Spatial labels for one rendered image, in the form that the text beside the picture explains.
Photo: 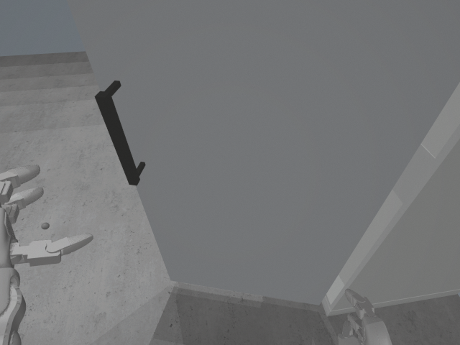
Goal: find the fridge door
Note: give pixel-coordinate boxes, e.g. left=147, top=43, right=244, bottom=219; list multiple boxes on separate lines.
left=67, top=0, right=460, bottom=305

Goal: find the left robot hand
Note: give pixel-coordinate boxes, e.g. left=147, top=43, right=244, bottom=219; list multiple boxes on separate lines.
left=0, top=165, right=93, bottom=268

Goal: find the handle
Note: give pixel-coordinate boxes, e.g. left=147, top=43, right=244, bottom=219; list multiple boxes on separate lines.
left=95, top=80, right=145, bottom=185

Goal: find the left robot forearm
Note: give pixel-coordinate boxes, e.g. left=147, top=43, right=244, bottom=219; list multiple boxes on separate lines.
left=0, top=267, right=26, bottom=345

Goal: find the right robot hand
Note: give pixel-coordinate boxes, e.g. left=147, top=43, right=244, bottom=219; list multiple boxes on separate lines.
left=338, top=289, right=392, bottom=345

